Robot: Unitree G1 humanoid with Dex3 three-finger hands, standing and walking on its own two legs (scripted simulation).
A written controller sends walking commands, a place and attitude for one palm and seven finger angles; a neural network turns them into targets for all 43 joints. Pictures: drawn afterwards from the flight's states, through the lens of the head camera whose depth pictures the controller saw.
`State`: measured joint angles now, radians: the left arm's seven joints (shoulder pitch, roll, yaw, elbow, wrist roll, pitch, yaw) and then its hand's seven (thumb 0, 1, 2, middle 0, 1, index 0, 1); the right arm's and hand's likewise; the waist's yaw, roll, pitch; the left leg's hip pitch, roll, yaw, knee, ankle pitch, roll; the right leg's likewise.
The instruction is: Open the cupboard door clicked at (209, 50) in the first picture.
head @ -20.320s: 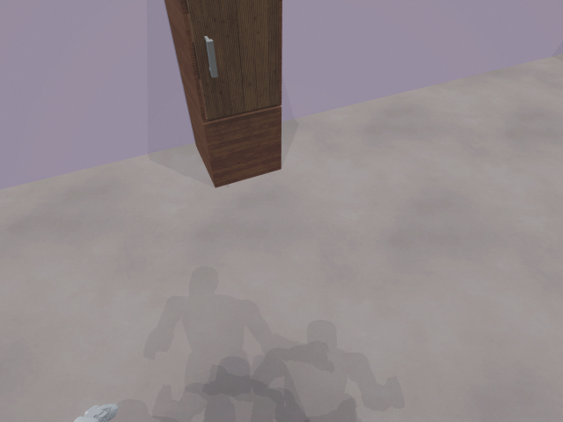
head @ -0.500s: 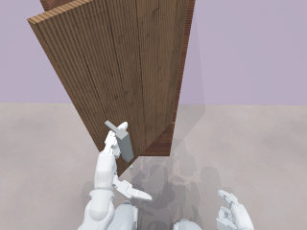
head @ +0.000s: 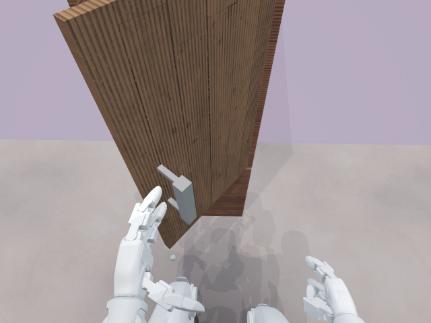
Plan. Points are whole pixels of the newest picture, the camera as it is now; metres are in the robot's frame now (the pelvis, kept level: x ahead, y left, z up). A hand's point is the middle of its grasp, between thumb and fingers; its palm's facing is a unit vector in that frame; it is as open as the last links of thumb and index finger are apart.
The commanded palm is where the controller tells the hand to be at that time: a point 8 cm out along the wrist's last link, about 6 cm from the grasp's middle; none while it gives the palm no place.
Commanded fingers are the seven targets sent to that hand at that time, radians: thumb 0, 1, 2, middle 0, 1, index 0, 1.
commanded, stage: slide the hand sideways off the handle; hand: left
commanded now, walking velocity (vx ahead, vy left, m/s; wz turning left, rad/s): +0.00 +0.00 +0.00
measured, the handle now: (177, 195) +0.34 +0.09 +0.05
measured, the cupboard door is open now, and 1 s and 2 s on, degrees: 50 50 50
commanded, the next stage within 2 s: draw the hand back to the body in 0.56 s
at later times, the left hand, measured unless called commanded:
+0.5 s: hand (145, 282) +0.19 +0.12 +0.04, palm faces +0.03 -1.00 +0.00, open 16.3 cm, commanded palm +0.15 +0.18 +0.04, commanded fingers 0.00 -0.50 0.30 -0.15 -0.30 -0.15 -0.30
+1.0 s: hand (101, 275) +0.18 +0.16 +0.11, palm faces +0.07 -1.00 -0.05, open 16.3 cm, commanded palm +0.15 +0.22 +0.12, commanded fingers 0.00 -0.50 0.30 -0.15 -0.30 -0.15 -0.30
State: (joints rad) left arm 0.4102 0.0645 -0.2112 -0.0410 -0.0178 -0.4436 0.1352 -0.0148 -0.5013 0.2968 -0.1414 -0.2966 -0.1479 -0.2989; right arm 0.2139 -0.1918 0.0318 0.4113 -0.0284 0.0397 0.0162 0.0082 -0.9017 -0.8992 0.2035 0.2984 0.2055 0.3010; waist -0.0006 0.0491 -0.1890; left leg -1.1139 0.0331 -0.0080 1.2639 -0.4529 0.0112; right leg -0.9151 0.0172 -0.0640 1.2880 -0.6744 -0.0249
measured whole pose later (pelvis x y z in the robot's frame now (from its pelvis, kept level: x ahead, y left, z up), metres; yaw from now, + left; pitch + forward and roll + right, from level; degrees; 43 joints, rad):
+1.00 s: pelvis +0.01 +0.00 +0.02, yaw +0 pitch +13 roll -3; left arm 0.66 0.20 0.06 -0.31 -0.23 -0.31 -0.11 -0.01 -0.50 0.30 -0.15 -0.30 -0.15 -0.30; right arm 0.28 -0.19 0.03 0.41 0.03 0.00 -0.07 0.01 -0.90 -0.90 0.21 0.30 0.21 0.30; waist 0.00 0.07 -0.20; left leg -0.96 0.04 -0.03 1.16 -0.43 0.00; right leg -0.75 0.04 -0.08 1.15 -0.62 -0.03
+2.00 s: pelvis +0.05 +0.01 +0.11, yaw -1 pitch -2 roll +0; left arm 0.47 0.35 0.36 -0.40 -0.08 -0.05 0.13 0.01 0.79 0.85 -0.20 -0.30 -0.20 -0.30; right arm 0.21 -0.24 0.04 0.58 0.01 -0.07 -0.09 0.01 -0.90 -0.90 0.20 0.30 0.21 0.30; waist 0.05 0.06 -0.03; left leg -0.25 0.01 0.05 0.51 -0.23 0.02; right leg -0.06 0.00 -0.01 0.46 -0.36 0.00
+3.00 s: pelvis -0.02 +0.02 +0.11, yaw -1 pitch -1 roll -3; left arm 0.59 0.42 0.40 -0.50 -0.06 -0.16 0.14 0.01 0.89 0.90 -0.21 -0.30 -0.21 -0.30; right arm 0.19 -0.23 -0.01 0.54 0.01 0.02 -0.09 0.01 -0.90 -0.90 0.20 0.30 0.21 0.30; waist -0.02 0.05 0.04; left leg -0.37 0.04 0.04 0.48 -0.10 0.03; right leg -0.19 0.03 -0.01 0.45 -0.24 0.01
